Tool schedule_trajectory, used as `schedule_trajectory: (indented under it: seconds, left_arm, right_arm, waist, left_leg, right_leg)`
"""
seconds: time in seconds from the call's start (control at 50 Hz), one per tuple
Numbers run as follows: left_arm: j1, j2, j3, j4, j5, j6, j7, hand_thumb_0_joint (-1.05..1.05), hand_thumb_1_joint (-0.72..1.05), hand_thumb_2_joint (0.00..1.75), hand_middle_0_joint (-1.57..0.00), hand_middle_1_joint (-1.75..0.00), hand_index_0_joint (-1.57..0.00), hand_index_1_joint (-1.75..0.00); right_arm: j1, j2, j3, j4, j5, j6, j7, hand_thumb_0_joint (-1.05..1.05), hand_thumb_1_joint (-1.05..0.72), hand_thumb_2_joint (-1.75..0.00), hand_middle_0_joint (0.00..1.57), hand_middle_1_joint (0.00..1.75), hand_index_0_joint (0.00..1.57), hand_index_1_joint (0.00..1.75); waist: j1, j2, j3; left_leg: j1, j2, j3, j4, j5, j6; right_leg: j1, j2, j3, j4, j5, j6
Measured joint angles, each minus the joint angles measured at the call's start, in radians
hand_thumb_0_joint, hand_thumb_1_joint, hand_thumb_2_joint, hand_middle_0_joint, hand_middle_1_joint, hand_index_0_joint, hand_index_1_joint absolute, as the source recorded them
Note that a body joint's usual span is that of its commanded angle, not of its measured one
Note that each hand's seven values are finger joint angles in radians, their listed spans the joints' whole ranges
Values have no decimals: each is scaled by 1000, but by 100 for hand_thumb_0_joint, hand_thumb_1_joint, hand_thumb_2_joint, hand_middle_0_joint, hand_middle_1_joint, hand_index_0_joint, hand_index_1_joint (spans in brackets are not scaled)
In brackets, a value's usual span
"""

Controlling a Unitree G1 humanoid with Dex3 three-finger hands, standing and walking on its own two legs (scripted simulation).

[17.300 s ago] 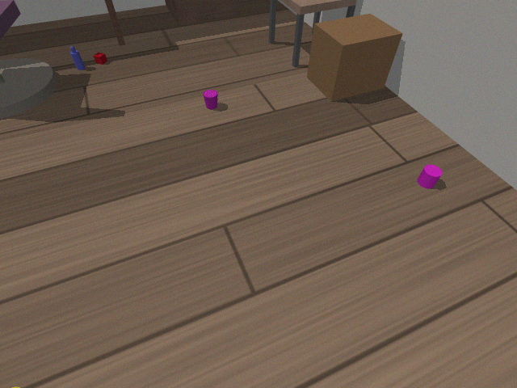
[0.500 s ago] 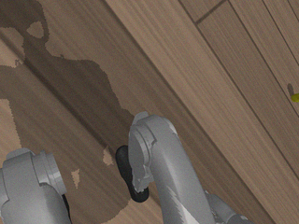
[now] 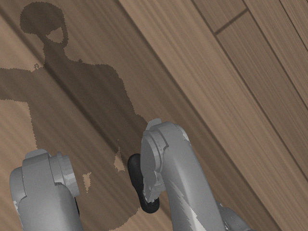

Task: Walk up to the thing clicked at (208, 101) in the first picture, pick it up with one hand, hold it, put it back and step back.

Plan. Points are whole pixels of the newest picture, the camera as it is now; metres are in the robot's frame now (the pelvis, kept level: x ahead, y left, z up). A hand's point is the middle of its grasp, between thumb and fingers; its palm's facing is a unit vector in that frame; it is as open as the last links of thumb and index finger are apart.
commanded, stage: settle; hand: left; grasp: from above
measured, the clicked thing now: out of the picture +0.48 +0.36 -0.24
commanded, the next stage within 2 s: lift in 0.46 s
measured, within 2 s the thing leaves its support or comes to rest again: neither
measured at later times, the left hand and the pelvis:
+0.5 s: hand out of the picture +0.44 +0.35 -0.12, palm faces -0.44 -0.10 -0.89, open 11.3 cm; pelvis -0.01 -0.01 +0.03, yaw +5 degrees
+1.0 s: hand out of the picture +0.41 +0.35 -0.03, palm faces -0.45 -0.13 -0.88, open 11.3 cm; pelvis -0.01 +0.00 +0.08, yaw +7 degrees
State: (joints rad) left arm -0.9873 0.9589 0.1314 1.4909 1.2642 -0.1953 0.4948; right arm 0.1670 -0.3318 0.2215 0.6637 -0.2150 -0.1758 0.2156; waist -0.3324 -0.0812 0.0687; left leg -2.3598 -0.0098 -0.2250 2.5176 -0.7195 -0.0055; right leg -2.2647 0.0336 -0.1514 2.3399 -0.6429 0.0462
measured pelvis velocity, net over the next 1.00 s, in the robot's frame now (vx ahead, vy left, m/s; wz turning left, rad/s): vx -0.01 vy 0.00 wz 0.12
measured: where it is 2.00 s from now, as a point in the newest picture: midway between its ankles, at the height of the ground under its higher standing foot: (111, 212)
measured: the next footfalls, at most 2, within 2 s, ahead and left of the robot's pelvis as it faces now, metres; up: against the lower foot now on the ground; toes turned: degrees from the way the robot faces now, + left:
none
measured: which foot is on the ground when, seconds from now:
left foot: down 0.00-1.00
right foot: down 0.00-1.00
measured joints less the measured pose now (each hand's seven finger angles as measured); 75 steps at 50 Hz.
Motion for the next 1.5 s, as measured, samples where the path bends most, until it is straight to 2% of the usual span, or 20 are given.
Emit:
schedule_trajectory:
  seconds: [0.12,0.2,0.26,0.34,0.48,0.62,0.7,0.8,0.9,0.98,1.1,1.28,1.5]
  left_arm:
    - [45,-82,-32,-113,-54,54,-95,1,-29,95,-36,-113,-38,-111]
    - [57,-109,-54,-151,-80,64,-173,1,-28,93,-37,-111,-40,-109]
    - [50,-124,-70,-169,-95,53,-225,1,-28,91,-39,-109,-41,-107]
    - [42,-129,-71,-184,-92,15,-269,1,-28,90,-41,-108,-43,-105]
    - [26,-121,-62,-195,-59,-35,-276,1,-29,89,-43,-105,-45,-103]
    - [12,-125,-71,-199,-46,-23,-263,0,-30,92,-43,-104,-45,-103]
    - [20,-144,-75,-211,-71,5,-279,0,-30,93,-43,-104,-45,-103]
    - [58,-175,-80,-263,-117,40,-340,0,-29,92,-43,-104,-45,-103]
    - [123,-205,-82,-361,-149,38,-403,0,-29,90,-44,-103,-46,-102]
    - [176,-227,-87,-442,-174,30,-432,0,-29,90,-44,-103,-46,-101]
    - [263,-255,-109,-551,-207,43,-454,0,-29,90,-44,-102,-46,-101]
    - [405,-324,-156,-705,-263,103,-471,0,-28,89,-43,-103,-46,-101]
    - [553,-412,-204,-822,-287,173,-462,0,-27,88,-43,-102,-46,-101]
  right_arm:
    - [4,14,-57,16,40,45,11,0,-92,-90,20,30,20,30]
    - [-12,16,-80,2,62,77,6,0,-92,-90,20,30,20,30]
    - [-23,14,-89,-11,76,98,-5,0,-92,-90,20,30,20,30]
    - [-29,8,-96,-25,85,124,-28,0,-92,-90,20,30,20,30]
    - [-22,3,-105,-19,91,159,-68,0,-92,-90,20,30,20,30]
    - [4,18,-113,-2,104,178,-84,0,-92,-90,20,30,20,30]
    - [20,36,-120,4,116,186,-86,0,-93,-90,20,30,20,30]
    - [37,53,-134,0,135,199,-89,0,-93,-90,20,30,20,30]
    - [52,53,-155,-17,154,218,-99,0,-93,-90,20,30,20,30]
    - [54,48,-172,-27,169,231,-112,0,-93,-90,20,30,20,30]
    - [42,42,-195,-44,193,241,-134,0,-93,-90,20,30,20,30]
    - [8,60,-213,-50,222,240,-173,1,-92,-90,20,30,20,30]
    - [-4,90,-222,-22,249,229,-222,1,-91,-90,20,30,20,30]
  waist:
    - [41,51,-64]
    - [62,74,-71]
    - [75,79,-68]
    - [82,76,-68]
    - [80,67,-74]
    - [82,79,-97]
    - [88,91,-117]
    - [102,107,-138]
    - [126,119,-165]
    - [148,120,-191]
    - [178,123,-227]
    - [216,120,-248]
    - [239,124,-248]
  left_leg:
    - [5,-5,31,-41,-5,4]
    - [31,-5,49,-77,1,7]
    - [51,-6,58,-101,13,5]
    - [63,-8,60,-121,29,-1]
    - [67,-9,63,-128,45,-4]
    - [64,-9,78,-143,50,3]
    - [75,-7,89,-166,50,7]
    - [106,-5,103,-208,51,12]
    - [145,-3,115,-257,54,17]
    - [189,-1,124,-303,56,19]
    - [275,2,132,-387,63,21]
    - [481,11,146,-561,74,16]
    - [818,22,169,-842,116,10]
  right_leg:
    - [3,-14,23,-20,-22,-6]
    - [24,-19,38,-42,-23,-2]
    - [39,-22,45,-57,-16,-2]
    - [47,-25,46,-69,-3,-7]
    - [48,-26,49,-72,11,-11]
    - [45,-28,61,-82,12,-9]
    - [52,-29,70,-99,10,-6]
    - [80,-31,81,-135,9,-4]
    - [115,-32,91,-178,10,-3]
    - [156,-34,97,-220,12,-3]
    - [238,-35,102,-300,19,-4]
    - [431,-33,111,-463,34,-8]
    - [752,-30,126,-729,76,-17]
